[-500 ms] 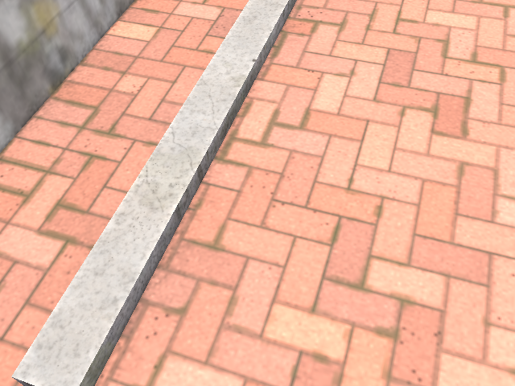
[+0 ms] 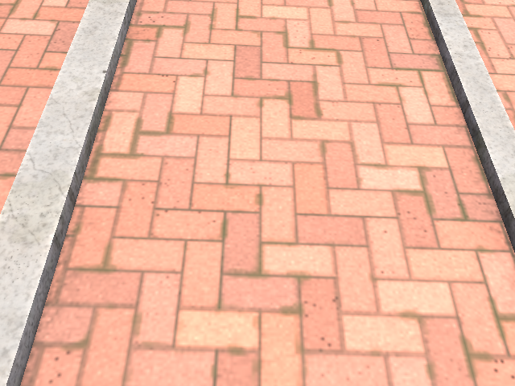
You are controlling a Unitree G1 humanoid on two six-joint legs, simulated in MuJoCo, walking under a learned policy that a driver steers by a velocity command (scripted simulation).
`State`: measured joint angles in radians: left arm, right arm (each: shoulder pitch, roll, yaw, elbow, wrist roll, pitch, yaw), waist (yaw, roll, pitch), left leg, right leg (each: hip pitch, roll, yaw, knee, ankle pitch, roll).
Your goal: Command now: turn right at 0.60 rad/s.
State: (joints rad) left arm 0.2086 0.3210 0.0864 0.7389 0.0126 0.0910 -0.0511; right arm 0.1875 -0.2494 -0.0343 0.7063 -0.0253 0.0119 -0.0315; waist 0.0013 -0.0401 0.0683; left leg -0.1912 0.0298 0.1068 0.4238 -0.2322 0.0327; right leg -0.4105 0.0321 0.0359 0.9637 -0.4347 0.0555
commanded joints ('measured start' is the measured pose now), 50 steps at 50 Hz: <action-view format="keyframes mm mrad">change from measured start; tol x32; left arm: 1 -61 47 -1 -99 -8 -12 -4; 50 -250 -18 -70 -55 23 -128 -6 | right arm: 1 34 -188 -55 -38 -4 -7 9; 50 310 -118 -17 192 15 -101 40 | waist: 1 -40 218 -94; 9 55 -260 -98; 50 -66 138 43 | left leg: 1 147 248 -134 -62 444 166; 6 62 250 -64 72 402 100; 9 -412 -26 -6 559 -424 -69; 15 -360 6 -123 668 -135 -78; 33 92 -56 -58 -14 -35 30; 37 241 366 -745 -317 -592 203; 50 204 125 -190 -295 445 146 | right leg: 1 -15 -10 -61 -136 -37 -14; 6 192 16 -125 -463 112 -72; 10 374 -394 443 -636 756 -354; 19 356 -192 249 -649 648 -268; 24 341 -207 381 -790 -56 -296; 33 64 -161 344 -692 -80 -264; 38 -346 -19 75 29 33 -157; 50 -269 -72 -119 -239 363 -64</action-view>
